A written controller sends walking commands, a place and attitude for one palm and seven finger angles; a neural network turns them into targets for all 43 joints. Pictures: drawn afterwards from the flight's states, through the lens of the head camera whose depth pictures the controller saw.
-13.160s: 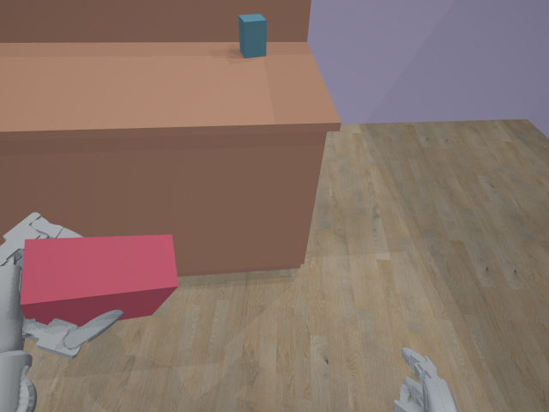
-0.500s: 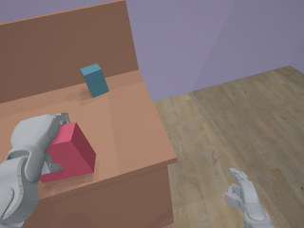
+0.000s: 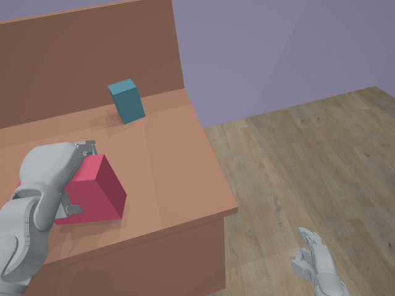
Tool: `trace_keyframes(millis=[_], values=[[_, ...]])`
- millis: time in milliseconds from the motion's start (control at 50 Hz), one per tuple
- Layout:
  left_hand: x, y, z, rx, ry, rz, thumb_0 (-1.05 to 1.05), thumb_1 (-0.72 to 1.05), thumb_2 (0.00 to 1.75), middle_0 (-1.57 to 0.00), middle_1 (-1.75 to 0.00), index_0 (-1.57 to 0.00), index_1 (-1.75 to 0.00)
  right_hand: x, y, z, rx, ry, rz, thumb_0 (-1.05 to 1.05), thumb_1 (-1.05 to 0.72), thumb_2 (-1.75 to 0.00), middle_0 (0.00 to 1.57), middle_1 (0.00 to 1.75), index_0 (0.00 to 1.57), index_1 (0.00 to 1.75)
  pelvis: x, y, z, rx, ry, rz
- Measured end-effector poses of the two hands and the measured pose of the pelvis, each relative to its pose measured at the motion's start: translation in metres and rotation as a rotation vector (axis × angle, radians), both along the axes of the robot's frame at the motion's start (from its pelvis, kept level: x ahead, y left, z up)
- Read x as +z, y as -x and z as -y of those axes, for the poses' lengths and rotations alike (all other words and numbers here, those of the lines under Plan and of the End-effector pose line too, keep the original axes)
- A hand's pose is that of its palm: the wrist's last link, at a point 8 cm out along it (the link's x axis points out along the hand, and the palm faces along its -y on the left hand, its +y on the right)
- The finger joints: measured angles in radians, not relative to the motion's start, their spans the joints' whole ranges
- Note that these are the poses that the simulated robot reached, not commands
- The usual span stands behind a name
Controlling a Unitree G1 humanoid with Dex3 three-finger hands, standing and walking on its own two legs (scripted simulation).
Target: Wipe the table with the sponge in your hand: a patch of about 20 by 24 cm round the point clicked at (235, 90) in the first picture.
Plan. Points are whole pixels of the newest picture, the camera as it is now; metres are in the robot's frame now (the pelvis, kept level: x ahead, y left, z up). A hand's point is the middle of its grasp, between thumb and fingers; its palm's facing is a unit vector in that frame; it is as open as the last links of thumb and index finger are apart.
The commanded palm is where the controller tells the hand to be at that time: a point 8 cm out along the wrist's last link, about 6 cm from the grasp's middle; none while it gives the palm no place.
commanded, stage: move the sponge above the wiping area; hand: left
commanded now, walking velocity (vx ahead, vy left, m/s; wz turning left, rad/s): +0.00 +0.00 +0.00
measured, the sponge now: (84, 198) +0.24 +0.28 +0.09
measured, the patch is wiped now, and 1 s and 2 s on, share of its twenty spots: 0.00 0.05 0.10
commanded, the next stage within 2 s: none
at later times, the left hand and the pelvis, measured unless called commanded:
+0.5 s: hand (61, 172) +0.25 +0.30 +0.16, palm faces +0.16 -0.03 -0.99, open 10.1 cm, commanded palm +0.21 +0.30 +0.22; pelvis +0.00 +0.02 +0.00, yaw +1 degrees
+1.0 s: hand (57, 171) +0.25 +0.31 +0.16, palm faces +0.14 -0.02 -0.99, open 10.1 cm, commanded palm +0.21 +0.30 +0.21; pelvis +0.01 +0.00 +0.01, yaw +1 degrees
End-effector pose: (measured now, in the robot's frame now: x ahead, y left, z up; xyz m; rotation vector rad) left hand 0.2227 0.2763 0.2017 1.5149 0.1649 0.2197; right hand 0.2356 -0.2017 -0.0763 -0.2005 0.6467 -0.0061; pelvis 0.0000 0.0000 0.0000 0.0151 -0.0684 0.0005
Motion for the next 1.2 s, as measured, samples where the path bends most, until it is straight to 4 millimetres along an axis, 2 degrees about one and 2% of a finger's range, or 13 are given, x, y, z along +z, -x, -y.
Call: trace_keyframes(millis=[100,160,240,320,380,440,540,640,800,900,1020,1100,1200], values=[[0.035,0.002,-0.024,0.087,0.000,0.197,0.00,-0.50,1.02,-0.73,-1.31,-0.75,-1.31,0.002,-0.004,-0.015,0.019,-0.029,-0.017,0.01,-0.90,-0.90,0.20,0.29,0.20,0.30,0.002,-0.003,-0.007,-0.002,0.007,-0.001],[0.043,0.005,-0.040,0.173,0.031,0.225,0.00,-0.50,1.02,-0.73,-1.31,-0.75,-1.31,0.004,-0.008,-0.024,0.027,-0.051,-0.016,0.01,-0.90,-0.90,0.20,0.29,0.20,0.30,0.003,-0.004,-0.013,0.001,0.008,-0.009],[0.021,0.010,-0.043,0.218,0.100,0.134,0.00,-0.50,1.02,-0.73,-1.31,-0.75,-1.31,0.008,-0.015,-0.034,0.036,-0.067,0.003,0.01,-0.90,-0.90,0.20,0.30,0.20,0.30,0.004,-0.004,-0.020,0.011,0.010,-0.021],[-0.015,0.012,-0.024,0.158,0.142,0.000,0.00,-0.50,1.02,-0.73,-1.31,-0.75,-1.31,0.012,-0.023,-0.044,0.062,-0.048,0.021,0.01,-0.90,-0.90,0.20,0.30,0.20,0.30,0.004,-0.003,-0.025,0.017,0.009,-0.020],[-0.025,0.010,-0.011,0.078,0.098,-0.035,0.00,-0.50,1.02,-0.73,-1.31,-0.75,-1.31,0.015,-0.027,-0.051,0.089,-0.024,0.024,0.01,-0.90,-0.90,0.20,0.30,0.20,0.30,0.004,-0.003,-0.026,0.016,0.008,-0.011],[-0.013,0.004,-0.008,0.034,0.019,0.023,0.00,-0.50,1.02,-0.73,-1.31,-0.75,-1.31,0.017,-0.029,-0.058,0.109,-0.022,0.021,0.01,-0.90,-0.90,0.20,0.30,0.20,0.30,0.004,-0.003,-0.025,0.017,0.008,-0.003],[0.020,-0.006,-0.030,0.132,0.009,0.162,0.00,-0.50,1.02,-0.73,-1.31,-0.75,-1.31,0.017,-0.028,-0.062,0.115,-0.058,0.003,0.01,-0.90,-0.90,0.20,0.30,0.20,0.30,0.006,-0.005,-0.022,0.013,0.009,-0.003],[0.023,-0.004,-0.043,0.248,0.072,0.140,0.00,-0.50,1.02,-0.73,-1.31,-0.75,-1.31,0.016,-0.025,-0.053,0.092,-0.084,-0.006,0.01,-0.90,-0.90,0.20,0.30,0.20,0.30,0.006,-0.006,-0.020,0.013,0.010,-0.018],[-0.032,0.005,-0.011,0.138,0.056,-0.104,0.00,-0.50,1.02,-0.73,-1.31,-0.75,-1.31,0.008,-0.018,-0.027,0.067,-0.012,-0.028,0.01,-0.90,-0.90,0.20,0.30,0.20,0.30,0.005,-0.005,-0.015,0.020,0.006,-0.015],[-0.013,0.001,-0.009,0.066,-0.017,-0.003,0.00,-0.50,1.02,-0.73,-1.31,-0.75,-1.30,0.004,-0.011,-0.017,0.052,0.007,-0.044,0.01,-0.90,-0.90,0.20,0.29,0.20,0.30,0.005,-0.007,-0.007,0.019,0.007,-0.001],[0.008,-0.006,-0.030,0.201,0.001,0.091,0.00,-0.50,1.02,-0.73,-1.31,-0.75,-1.31,-0.001,-0.005,-0.009,0.025,-0.035,-0.058,0.01,-0.90,-0.90,0.20,0.29,0.20,0.30,0.005,-0.009,0.000,0.015,0.006,-0.006],[-0.006,-0.007,-0.034,0.272,0.020,-0.007,0.00,-0.50,1.02,-0.73,-1.31,-0.75,-1.31,-0.003,-0.005,0.000,0.008,-0.048,-0.053,0.01,-0.90,-0.90,0.20,0.30,0.20,0.30,0.004,-0.008,0.003,0.016,0.003,-0.017],[-0.031,-0.003,-0.017,0.175,0.025,-0.131,0.00,-0.50,1.02,-0.73,-1.31,-0.75,-1.31,-0.003,-0.004,0.011,-0.004,-0.016,-0.040,0.01,-0.90,-0.90,0.20,0.30,0.20,0.30,0.003,-0.008,0.005,0.016,0.001,-0.019]])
